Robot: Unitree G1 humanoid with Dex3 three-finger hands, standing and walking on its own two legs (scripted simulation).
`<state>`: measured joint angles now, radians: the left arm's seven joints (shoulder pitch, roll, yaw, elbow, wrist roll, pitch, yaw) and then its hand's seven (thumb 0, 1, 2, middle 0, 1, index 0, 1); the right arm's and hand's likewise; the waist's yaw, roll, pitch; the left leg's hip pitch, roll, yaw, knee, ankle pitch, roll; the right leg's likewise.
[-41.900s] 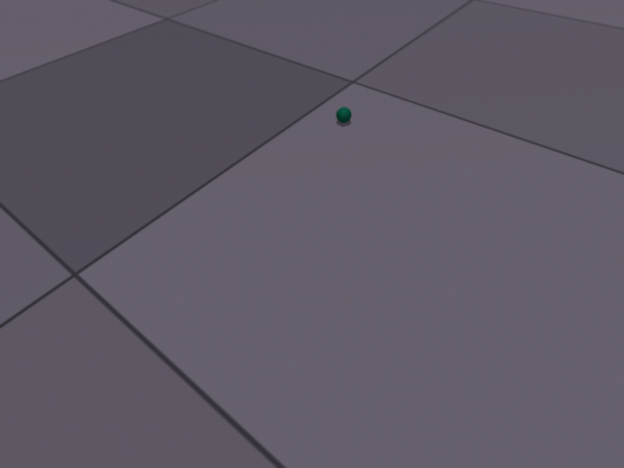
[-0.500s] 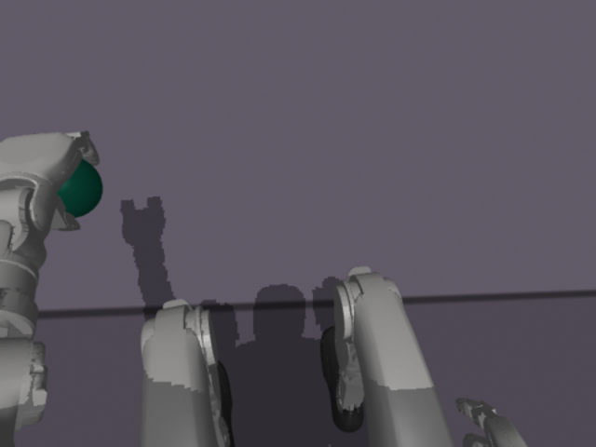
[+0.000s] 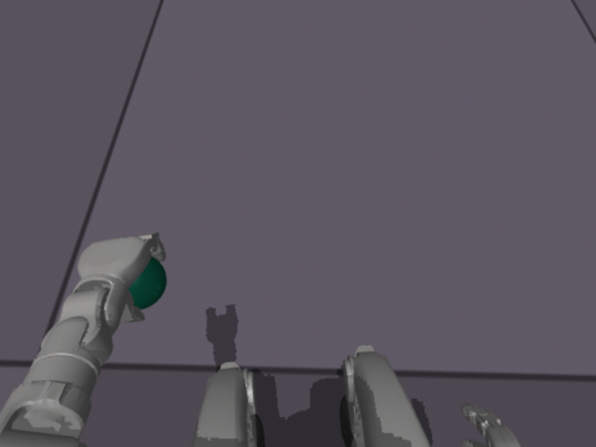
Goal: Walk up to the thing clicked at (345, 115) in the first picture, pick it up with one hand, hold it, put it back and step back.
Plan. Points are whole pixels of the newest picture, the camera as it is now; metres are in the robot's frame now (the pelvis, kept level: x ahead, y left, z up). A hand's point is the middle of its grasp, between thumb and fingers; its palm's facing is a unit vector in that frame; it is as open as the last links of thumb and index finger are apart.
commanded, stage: lift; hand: left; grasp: from above
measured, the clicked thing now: (136, 281) +0.39 +0.24 -0.09
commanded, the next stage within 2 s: hold in 0.60 s
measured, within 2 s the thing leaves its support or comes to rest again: neither
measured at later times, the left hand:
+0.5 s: hand (111, 255) +0.38 +0.22 +0.04, palm faces -0.46 -0.06 -0.89, open 10.9 cm
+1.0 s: hand (90, 221) +0.39 +0.22 +0.09, palm faces -0.46 -0.04 -0.89, open 10.9 cm
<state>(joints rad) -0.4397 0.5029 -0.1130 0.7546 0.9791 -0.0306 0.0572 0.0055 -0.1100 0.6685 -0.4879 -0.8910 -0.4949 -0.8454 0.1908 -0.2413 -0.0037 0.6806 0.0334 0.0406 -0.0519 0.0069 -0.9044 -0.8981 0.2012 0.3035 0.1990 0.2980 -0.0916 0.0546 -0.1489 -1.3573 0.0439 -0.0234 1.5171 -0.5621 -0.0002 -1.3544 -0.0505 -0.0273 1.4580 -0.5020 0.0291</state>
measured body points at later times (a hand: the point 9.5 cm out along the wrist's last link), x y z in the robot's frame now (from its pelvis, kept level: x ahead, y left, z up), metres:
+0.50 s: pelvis +0.04 +0.00 +0.12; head +0.10 -0.01 +0.56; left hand +0.40 +0.22 +0.09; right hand +0.11 -0.27 -0.01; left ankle +0.07 +0.12 -0.56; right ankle +0.09 -0.14 -0.56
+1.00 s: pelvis +0.08 +0.00 +0.15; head +0.11 -0.01 +0.60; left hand +0.41 +0.22 +0.14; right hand +0.17 -0.27 +0.03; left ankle +0.07 +0.12 -0.56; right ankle +0.09 -0.14 -0.56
